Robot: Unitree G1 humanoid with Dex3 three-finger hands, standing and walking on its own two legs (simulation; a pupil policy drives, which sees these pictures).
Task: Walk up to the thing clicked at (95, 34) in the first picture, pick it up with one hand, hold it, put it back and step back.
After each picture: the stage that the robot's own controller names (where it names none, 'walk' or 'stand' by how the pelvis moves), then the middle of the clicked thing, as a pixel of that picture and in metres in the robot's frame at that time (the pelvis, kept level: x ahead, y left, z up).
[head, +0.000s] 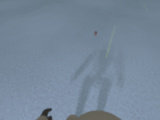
stand; (95, 33) +2.27 -0.08 -0.72
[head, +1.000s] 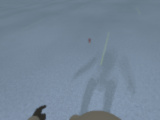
walk; (89, 40) +2.12 +0.21 -0.69
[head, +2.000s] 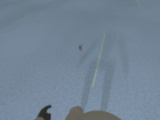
walk; (80, 48) +1.49 +0.37 -0.71
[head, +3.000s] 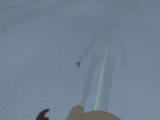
walk; (78, 64) +1.04 +0.33 -0.72
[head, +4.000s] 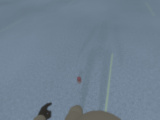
walk; (79, 79) +0.66 +0.23 -0.71
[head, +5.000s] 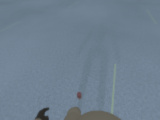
walk; (79, 95) +0.44 +0.17 -0.71
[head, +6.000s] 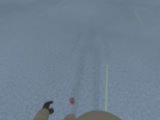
stand; (72, 101) +0.35 +0.19 -0.72
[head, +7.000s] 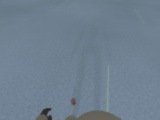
stand; (73, 101) +0.34 +0.19 -0.72
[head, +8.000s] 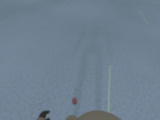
stand; (74, 101) +0.35 +0.18 -0.72
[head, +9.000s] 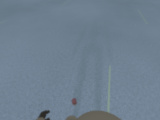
stand; (74, 101) +0.34 +0.18 -0.73
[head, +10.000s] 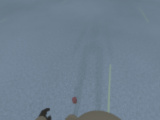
go down; (74, 100) +0.35 +0.18 -0.72
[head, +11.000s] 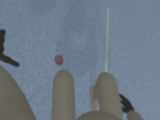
go down; (59, 60) +0.43 +0.22 -0.29
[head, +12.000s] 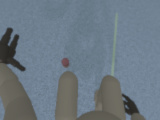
approach; (65, 63) +0.42 +0.21 -0.30
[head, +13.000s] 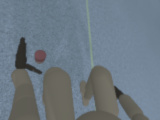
close in; (40, 57) +0.41 +0.24 -0.22
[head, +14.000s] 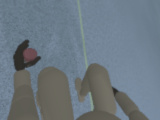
close; (29, 56) +0.41 +0.25 -0.22
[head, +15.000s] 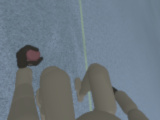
lift; (32, 56) +0.40 +0.24 -0.23
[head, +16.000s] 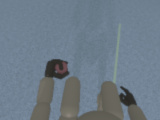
lift; (62, 70) +0.33 +0.20 -0.04
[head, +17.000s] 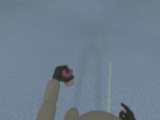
hold; (68, 77) +0.32 +0.16 +0.01
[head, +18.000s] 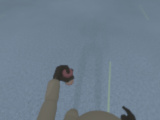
hold; (68, 77) +0.32 +0.16 +0.00
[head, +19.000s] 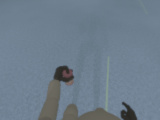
crouch; (68, 77) +0.33 +0.16 -0.04
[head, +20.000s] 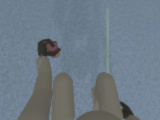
lower; (53, 50) +0.48 +0.22 -0.09
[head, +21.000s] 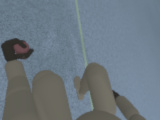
lower; (22, 51) +0.44 +0.27 -0.23
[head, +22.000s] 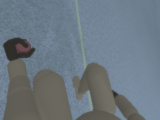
lower; (23, 49) +0.44 +0.27 -0.23
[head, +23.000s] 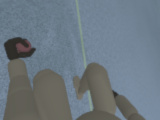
lower; (24, 49) +0.44 +0.26 -0.23
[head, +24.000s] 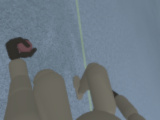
lower; (25, 49) +0.44 +0.26 -0.23
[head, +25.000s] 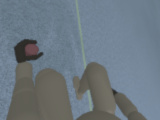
open; (31, 52) +0.43 +0.23 -0.23
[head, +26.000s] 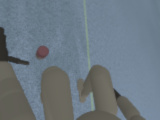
stand; (41, 53) +0.43 +0.22 -0.24
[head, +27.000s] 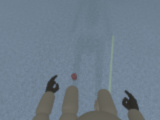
stand; (74, 77) +0.42 +0.16 -0.52
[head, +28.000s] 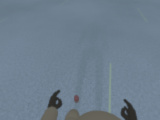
stand; (76, 99) +0.38 +0.14 -0.66
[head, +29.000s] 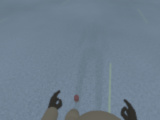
stand; (76, 98) +0.39 +0.14 -0.67
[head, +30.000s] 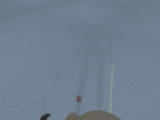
stand; (78, 99) +0.39 +0.13 -0.72
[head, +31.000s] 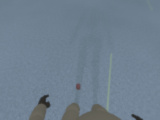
walk; (78, 86) +0.43 +0.11 -0.70
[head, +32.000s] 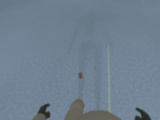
walk; (80, 75) +0.63 +0.18 -0.69
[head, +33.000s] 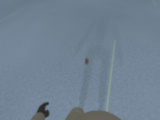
stand; (86, 61) +0.95 +0.13 -0.70
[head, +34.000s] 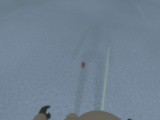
stand; (83, 65) +0.97 +0.12 -0.72
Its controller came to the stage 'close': yes
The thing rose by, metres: 0.72
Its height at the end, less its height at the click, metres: +0.00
